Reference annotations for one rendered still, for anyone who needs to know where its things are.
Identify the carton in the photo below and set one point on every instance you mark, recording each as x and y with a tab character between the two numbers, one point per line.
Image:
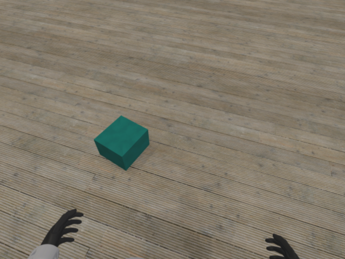
122	142

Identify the robot right hand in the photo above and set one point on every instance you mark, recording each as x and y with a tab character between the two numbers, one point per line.
285	249

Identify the robot left hand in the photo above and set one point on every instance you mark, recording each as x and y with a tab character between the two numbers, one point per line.
54	236

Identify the robot left forearm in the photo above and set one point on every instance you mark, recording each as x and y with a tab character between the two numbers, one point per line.
45	251

